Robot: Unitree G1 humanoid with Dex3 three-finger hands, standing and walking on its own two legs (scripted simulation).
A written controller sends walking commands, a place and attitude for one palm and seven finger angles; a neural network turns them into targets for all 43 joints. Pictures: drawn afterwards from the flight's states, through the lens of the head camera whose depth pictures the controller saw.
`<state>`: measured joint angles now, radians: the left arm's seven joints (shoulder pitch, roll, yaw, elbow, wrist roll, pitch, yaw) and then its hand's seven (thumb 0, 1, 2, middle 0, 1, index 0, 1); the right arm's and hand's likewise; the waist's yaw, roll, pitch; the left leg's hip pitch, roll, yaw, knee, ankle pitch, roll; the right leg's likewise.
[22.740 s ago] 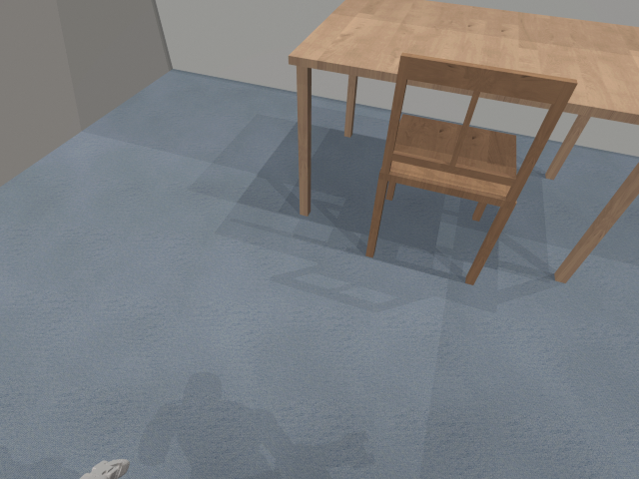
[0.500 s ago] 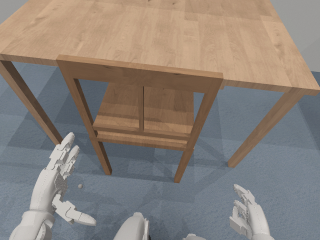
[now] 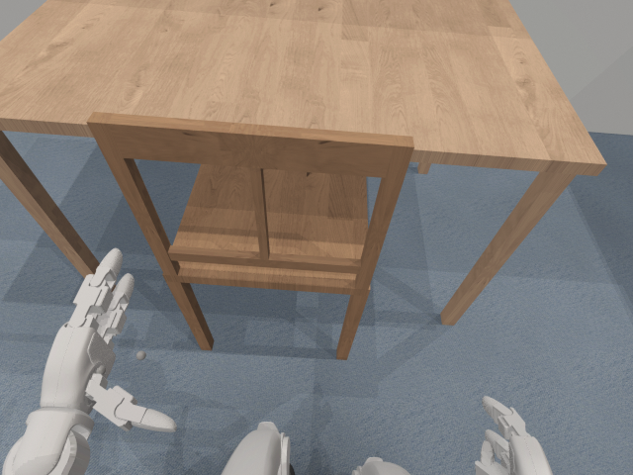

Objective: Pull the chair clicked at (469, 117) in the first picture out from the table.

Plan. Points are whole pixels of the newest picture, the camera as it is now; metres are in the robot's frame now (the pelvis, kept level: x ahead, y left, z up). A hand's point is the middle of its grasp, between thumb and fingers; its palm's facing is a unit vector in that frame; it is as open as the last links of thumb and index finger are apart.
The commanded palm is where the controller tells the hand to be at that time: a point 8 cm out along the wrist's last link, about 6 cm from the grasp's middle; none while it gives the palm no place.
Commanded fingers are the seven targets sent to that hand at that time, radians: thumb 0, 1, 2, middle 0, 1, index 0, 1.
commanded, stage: raise the hand toward the chair's back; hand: left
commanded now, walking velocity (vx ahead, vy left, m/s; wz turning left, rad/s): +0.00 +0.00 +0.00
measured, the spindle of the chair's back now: (261, 216) +0.53 +0.11 -0.04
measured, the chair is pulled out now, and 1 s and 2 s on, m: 0.00 0.00 0.00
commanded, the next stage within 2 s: aim the fingers beside a spindle in 0.12 s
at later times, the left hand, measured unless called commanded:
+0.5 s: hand (185, 338) +0.27 +0.17 +0.04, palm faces -0.04 -1.00 -0.03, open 16.9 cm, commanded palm +0.26 +0.23 +0.04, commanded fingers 0.00 -0.50 0.30 -0.06 -0.08 -0.06 -0.08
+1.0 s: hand (216, 306) +0.32 +0.14 +0.01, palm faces -0.05 -1.00 -0.02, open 16.9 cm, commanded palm +0.30 +0.19 +0.01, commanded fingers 0.00 -0.50 0.30 -0.06 -0.08 -0.06 -0.08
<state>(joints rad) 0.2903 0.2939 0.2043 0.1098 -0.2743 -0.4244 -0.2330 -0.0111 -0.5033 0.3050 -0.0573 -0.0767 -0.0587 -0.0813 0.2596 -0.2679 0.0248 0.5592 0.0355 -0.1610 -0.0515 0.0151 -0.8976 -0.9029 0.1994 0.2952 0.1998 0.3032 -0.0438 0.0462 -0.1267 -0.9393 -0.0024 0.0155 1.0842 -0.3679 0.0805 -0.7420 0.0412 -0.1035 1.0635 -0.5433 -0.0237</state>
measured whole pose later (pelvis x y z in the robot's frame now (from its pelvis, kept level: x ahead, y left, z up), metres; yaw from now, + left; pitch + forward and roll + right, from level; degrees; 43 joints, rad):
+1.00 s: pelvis +0.02 -0.01 -0.02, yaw -1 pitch +18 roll -4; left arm 0.05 0.22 0.10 0.26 -0.20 -0.42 -0.14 -0.01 -0.50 0.30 -0.06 -0.08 -0.06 -0.08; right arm 0.22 -0.24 0.02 0.56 0.01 -0.08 -0.02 0.01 -0.90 -0.90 0.20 0.30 0.20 0.30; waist -0.05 0.04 -0.16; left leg -1.07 0.01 0.02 1.18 -0.43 0.07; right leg -0.87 0.05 -0.09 1.17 -0.61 -0.04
